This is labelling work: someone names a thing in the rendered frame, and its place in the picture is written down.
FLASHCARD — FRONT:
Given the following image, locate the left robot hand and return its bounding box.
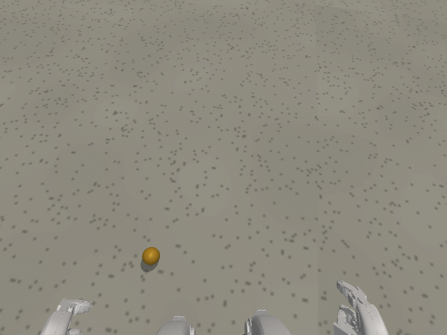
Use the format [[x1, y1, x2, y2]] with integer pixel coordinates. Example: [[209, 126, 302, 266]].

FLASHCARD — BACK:
[[40, 298, 92, 335]]

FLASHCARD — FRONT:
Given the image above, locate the ball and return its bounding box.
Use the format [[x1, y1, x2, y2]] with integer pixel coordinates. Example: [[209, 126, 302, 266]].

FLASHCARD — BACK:
[[142, 247, 160, 265]]

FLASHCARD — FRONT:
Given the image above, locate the right robot hand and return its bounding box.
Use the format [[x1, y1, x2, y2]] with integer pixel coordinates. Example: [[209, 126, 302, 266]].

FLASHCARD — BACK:
[[333, 280, 389, 335]]

